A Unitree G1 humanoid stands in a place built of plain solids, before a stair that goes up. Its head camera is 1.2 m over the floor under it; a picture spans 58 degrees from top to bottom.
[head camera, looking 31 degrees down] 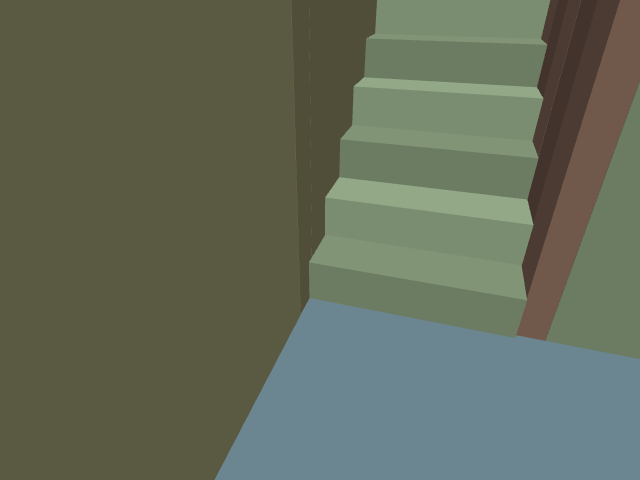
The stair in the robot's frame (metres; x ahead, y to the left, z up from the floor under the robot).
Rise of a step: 0.19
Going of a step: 0.24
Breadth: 0.85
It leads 17 degrees to the right of straight ahead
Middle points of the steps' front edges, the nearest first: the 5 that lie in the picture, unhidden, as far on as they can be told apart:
1.38 -0.36 0.19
1.60 -0.43 0.38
1.83 -0.50 0.57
2.06 -0.57 0.76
2.29 -0.64 0.95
